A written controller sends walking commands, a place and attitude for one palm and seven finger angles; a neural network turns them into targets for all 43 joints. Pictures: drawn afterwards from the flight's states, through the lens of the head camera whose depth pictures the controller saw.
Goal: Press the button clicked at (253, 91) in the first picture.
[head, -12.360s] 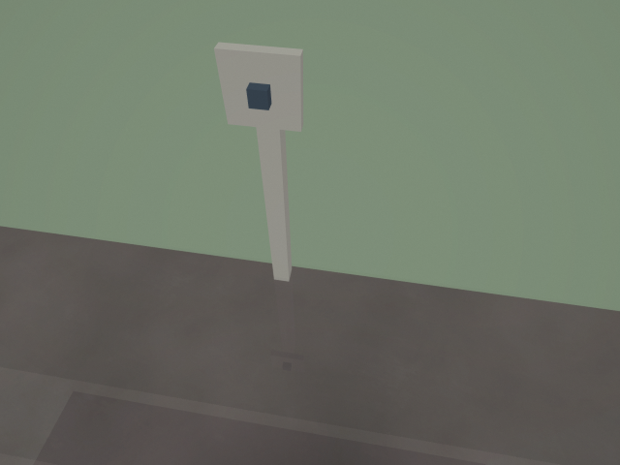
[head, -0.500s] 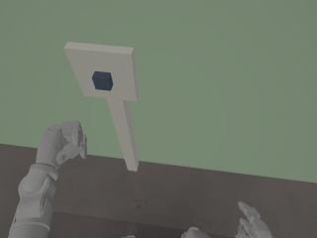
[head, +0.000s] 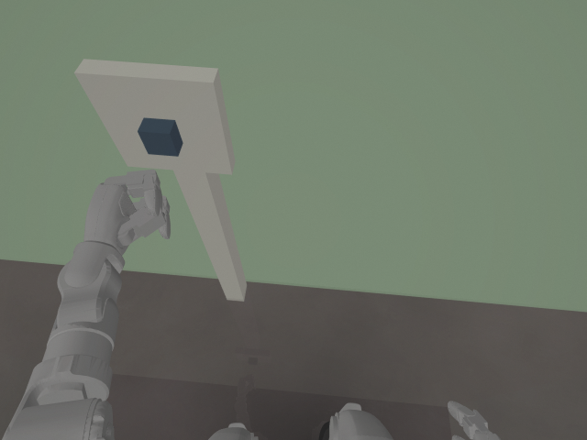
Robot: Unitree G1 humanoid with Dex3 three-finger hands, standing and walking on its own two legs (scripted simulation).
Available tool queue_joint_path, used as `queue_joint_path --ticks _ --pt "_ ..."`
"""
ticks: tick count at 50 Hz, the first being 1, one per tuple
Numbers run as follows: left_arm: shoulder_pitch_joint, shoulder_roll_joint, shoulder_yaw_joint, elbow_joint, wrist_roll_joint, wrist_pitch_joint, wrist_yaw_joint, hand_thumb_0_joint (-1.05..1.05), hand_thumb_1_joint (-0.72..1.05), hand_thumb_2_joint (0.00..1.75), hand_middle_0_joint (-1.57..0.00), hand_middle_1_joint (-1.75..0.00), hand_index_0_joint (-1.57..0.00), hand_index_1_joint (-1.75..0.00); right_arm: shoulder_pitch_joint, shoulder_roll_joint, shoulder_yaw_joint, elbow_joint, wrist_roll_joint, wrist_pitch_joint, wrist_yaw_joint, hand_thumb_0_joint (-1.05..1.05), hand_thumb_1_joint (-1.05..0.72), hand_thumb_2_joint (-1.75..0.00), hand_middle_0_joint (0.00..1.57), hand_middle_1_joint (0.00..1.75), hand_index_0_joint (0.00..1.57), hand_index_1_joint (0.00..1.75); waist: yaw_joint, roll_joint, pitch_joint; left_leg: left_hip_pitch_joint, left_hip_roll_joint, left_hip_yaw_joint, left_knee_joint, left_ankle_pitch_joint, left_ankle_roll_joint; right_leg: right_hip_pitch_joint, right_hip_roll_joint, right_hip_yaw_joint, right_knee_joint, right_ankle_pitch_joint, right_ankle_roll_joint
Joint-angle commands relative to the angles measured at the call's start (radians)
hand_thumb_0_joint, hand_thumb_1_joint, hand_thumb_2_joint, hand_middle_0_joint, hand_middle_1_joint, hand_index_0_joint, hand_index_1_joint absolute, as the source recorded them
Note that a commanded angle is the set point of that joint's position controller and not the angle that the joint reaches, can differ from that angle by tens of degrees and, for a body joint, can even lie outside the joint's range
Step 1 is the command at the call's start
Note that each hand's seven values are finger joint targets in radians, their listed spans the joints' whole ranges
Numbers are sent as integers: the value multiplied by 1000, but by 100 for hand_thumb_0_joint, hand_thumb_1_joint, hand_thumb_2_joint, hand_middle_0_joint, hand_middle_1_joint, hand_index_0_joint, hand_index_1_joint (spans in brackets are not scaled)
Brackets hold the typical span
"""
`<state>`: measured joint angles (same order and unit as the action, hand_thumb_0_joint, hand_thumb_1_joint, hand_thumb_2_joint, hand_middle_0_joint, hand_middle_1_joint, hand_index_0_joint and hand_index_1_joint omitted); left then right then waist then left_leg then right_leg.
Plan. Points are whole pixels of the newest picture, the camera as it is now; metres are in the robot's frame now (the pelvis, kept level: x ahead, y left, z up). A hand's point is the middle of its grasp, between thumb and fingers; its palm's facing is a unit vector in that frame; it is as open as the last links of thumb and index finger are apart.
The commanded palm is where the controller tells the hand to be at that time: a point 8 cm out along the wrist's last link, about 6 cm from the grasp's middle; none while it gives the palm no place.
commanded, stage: aim a knuckle at the button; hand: left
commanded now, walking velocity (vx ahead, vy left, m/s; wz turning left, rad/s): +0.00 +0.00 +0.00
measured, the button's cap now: (162, 135) +0.52 +0.20 +0.09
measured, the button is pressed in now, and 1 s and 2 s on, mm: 0 0 10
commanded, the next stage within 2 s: press the button with the knuckle in 1.06 s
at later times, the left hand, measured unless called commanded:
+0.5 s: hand (173, 205) +0.42 +0.17 +0.05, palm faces -0.08 -1.00 -0.02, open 3.1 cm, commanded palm +0.39 +0.23 +0.06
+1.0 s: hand (167, 200) +0.42 +0.18 +0.06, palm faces -0.07 -1.00 -0.04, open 3.1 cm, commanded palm +0.39 +0.23 +0.06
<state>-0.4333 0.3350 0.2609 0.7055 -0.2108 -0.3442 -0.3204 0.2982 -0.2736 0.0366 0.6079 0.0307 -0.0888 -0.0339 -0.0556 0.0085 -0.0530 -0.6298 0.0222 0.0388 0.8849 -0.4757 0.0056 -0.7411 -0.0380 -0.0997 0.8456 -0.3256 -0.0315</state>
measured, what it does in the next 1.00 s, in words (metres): stands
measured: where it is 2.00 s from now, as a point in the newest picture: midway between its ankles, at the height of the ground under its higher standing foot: outside the picture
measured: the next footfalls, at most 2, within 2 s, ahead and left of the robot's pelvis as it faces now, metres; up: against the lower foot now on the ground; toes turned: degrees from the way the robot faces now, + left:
none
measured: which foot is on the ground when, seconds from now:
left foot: down 0.00-1.00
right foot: down 0.00-1.00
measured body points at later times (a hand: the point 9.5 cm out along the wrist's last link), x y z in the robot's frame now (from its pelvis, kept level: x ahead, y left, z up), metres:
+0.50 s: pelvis +0.00 +0.00 +0.00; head +0.08 +0.00 +0.44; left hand +0.41 +0.23 +0.06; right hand +0.05 -0.26 -0.12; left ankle -0.03 +0.11 -0.69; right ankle +0.05 -0.10 -0.69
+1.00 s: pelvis +0.00 +0.01 -0.01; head +0.09 +0.01 +0.43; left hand +0.42 +0.24 +0.06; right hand +0.06 -0.25 -0.12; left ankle -0.03 +0.11 -0.69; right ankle +0.05 -0.10 -0.69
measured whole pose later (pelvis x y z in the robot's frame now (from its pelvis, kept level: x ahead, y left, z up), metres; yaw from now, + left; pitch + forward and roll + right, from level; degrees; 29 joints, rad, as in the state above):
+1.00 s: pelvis +0.00 +0.01 -0.01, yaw -1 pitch +15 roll +0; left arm -0.55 0.34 0.29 0.85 -0.18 -0.44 -0.29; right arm 0.33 -0.26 0.03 0.59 0.02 0.01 -0.01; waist -0.08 0.01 -0.07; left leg -0.70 0.02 0.06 0.92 -0.48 0.02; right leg -0.82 -0.03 -0.07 0.86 -0.31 -0.02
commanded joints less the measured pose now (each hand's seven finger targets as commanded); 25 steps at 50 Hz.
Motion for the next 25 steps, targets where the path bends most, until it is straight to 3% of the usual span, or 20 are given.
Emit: queue_joint_path --ticks 1,6,9,12,13,14,16,18,20,22,25 --pt "-412 180 37 -127 -6 -82 -11 0 90 90 -130 -150 -130 -150 68 -142 -63 -92 -4 -23 -11 0 -90 -90 20 30 20 30 -32 27 -392 6 -31 -34 -112 305 6 337 19 91 -60 271 12" --pt "-528 252 91 -34 13 -106 13 0 90 90 -130 -150 -130 -150 93 -147 -61 -74 -9 1 -7 0 -90 -90 20 30 20 30 -40 -4 -402 -54 -31 -34 -96 282 9 336 19 101 -46 264 15" --pt "-588 300 125 30 33 -126 29 0 90 90 -130 -150 -130 -150 108 -149 -61 -66 -13 14 -6 0 -90 -90 20 30 20 30 -44 16 -412 -77 -31 -33 -85 273 10 321 20 106 -35 254 15" --pt "-502 334 160 7 37 -140 22 0 90 90 -130 -150 -130 -150 120 -151 -67 -91 -20 24 2 0 -90 -90 20 30 20 30 -10 57 -512 -51 -33 -26 -83 341 11 389 24 114 -20 329 7" --pt "-459 313 151 -7 31 -139 12 0 90 90 -130 -150 -130 -150 122 -147 -67 -103 -18 28 6 0 -90 -90 20 30 20 30 -3 69 -543 -32 -33 -21 -83 373 10 404 24 113 -18 365 7" --pt "-425 327 166 -25 25 -138 6 0 90 90 -130 -150 -130 -150 125 -150 -70 -110 -18 33 9 0 -90 -90 20 30 20 30 5 49 -550 -31 -28 -23 -89 397 9 418 25 109 -18 388 7" --pt "-392 252 108 -57 10 -126 -11 0 90 90 -130 -150 -130 -150 117 -142 -71 -124 -12 42 15 0 -90 -90 20 30 20 30 -5 53 -531 -18 -24 -17 -99 407 10 411 29 105 -33 398 9" --pt "-359 214 85 -48 -4 -110 -20 0 90 90 -130 -150 -130 -150 114 -145 -73 -129 -5 49 16 0 -90 -90 20 30 20 30 -15 15 -473 -25 -19 -17 -111 381 10 378 33 94 -50 363 11" --pt "-378 214 90 -43 -13 -103 -14 0 90 90 -130 -150 -130 -150 115 -153 -77 -123 -3 57 13 0 -90 -90 20 30 20 30 -28 -42 -414 -49 -19 -18 -124 310 12 356 34 91 -70 301 16" --pt "-434 188 60 -60 -10 -112 1 0 90 90 -130 -150 -130 -150 107 -151 -74 -119 -2 59 9 0 -90 -90 20 30 20 30 -45 -38 -366 -52 -21 -22 -130 260 14 316 33 90 -80 242 15" --pt "-495 227 79 -73 11 -142 28 0 90 90 -130 -150 -130 -150 108 -147 -74 -105 -7 58 5 0 -90 -90 20 30 20 30 -44 13 -369 -41 -25 -22 -127 221 13 298 29 97 -79 191 14"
